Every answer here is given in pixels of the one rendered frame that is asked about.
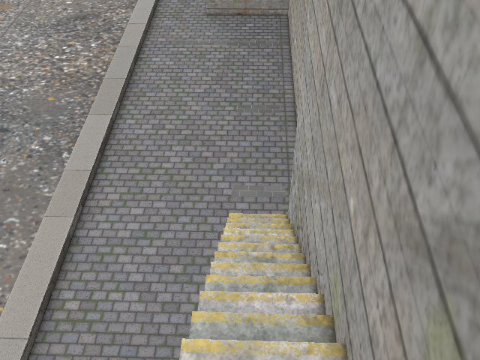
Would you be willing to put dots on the stairs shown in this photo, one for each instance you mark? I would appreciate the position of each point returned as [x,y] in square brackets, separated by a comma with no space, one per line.
[260,301]

